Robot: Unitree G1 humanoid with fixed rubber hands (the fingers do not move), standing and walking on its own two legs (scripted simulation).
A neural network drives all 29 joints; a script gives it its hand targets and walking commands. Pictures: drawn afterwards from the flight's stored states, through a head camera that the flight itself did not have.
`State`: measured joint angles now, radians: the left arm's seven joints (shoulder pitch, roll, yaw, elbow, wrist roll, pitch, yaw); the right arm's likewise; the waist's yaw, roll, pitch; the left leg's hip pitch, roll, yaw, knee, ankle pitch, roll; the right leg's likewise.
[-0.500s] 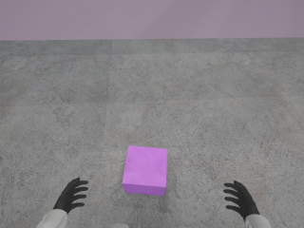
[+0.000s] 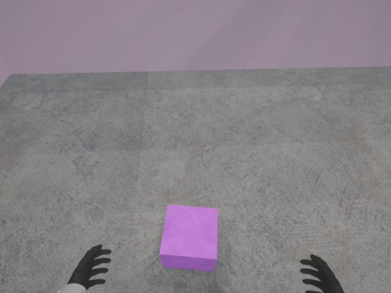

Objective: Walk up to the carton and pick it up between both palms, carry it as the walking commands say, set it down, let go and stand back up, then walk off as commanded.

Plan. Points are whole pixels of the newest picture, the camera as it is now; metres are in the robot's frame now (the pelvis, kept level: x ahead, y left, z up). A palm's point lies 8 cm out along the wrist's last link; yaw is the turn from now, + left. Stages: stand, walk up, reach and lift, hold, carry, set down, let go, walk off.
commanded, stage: stand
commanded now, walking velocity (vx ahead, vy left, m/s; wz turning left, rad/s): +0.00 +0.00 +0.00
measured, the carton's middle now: (190, 237) +0.47 +0.04 -0.67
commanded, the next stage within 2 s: walk off in 1.70 s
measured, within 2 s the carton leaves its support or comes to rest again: neither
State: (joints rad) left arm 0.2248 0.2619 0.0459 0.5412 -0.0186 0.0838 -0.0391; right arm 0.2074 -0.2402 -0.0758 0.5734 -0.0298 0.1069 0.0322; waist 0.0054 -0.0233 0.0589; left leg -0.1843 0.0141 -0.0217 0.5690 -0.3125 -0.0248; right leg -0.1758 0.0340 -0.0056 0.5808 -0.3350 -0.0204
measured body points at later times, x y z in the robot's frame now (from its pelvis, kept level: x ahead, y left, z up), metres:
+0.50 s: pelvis +0.03 +0.00 +0.00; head +0.02 +0.00 +0.45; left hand +0.16 +0.27 -0.10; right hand +0.17 -0.28 -0.09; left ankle +0.00 +0.14 -0.73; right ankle -0.01 -0.09 -0.73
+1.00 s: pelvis -0.01 +0.00 +0.00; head -0.04 +0.01 +0.45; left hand +0.12 +0.27 -0.10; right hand +0.11 -0.29 -0.10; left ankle +0.00 +0.14 -0.73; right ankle -0.01 -0.09 -0.73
